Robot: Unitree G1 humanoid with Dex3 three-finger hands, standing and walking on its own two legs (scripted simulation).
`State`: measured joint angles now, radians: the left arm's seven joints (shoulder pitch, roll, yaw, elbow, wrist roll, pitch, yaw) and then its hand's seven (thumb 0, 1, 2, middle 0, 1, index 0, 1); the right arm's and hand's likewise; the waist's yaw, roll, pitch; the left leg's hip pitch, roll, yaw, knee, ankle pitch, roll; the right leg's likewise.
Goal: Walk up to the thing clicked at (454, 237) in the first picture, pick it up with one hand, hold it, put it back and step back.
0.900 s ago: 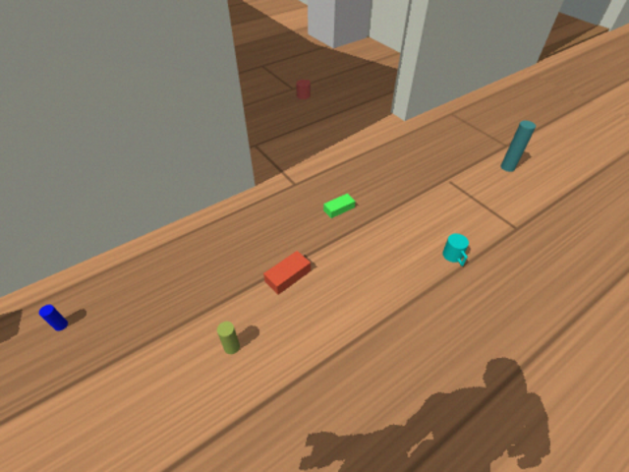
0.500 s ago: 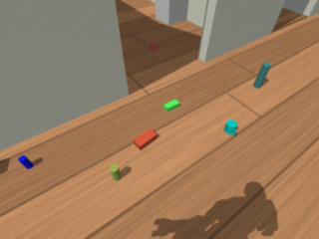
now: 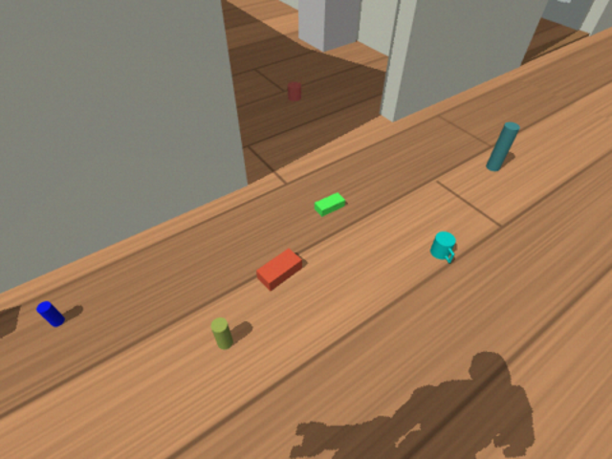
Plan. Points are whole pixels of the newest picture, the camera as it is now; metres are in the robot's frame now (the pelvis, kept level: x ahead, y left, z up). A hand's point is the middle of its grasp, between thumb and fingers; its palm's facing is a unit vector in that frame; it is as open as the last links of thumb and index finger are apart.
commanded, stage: stand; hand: left
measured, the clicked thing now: (444, 248) +1.05 -0.56 -0.74
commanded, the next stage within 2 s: walk up in 0.22 s
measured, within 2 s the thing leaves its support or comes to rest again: neither
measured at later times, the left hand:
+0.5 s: hand out of the picture +0.17 +0.25 -0.13, palm faces -0.23 -0.87 -0.43, open 7.4 cm
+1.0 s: hand (239, 272) +0.52 +0.15 -0.17, palm faces -0.59 -0.66 -0.46, open 7.4 cm
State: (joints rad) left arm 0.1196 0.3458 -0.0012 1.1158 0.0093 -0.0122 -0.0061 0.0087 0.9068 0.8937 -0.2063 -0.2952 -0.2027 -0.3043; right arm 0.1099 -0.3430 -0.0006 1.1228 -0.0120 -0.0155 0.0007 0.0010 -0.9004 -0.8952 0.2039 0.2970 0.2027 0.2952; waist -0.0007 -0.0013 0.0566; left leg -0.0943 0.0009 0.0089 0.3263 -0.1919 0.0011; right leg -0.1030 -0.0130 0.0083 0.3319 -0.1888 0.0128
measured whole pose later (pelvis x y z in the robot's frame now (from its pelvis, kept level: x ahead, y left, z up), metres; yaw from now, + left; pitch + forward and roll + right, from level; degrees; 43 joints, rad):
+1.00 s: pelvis +0.29 -0.05 -0.04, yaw -39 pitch -2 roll -2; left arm 0.35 0.43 0.09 0.86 0.02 -0.07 0.00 0.01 0.90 0.89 -0.21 -0.30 -0.21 -0.31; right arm 0.17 -0.47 -0.12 0.76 -0.05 -0.02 0.11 0.00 -0.90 -0.90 0.20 0.30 0.20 0.30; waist -0.03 0.04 0.09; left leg -0.49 0.06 0.00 0.72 -0.19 -0.01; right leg -0.14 -0.04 0.26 0.71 -0.49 0.05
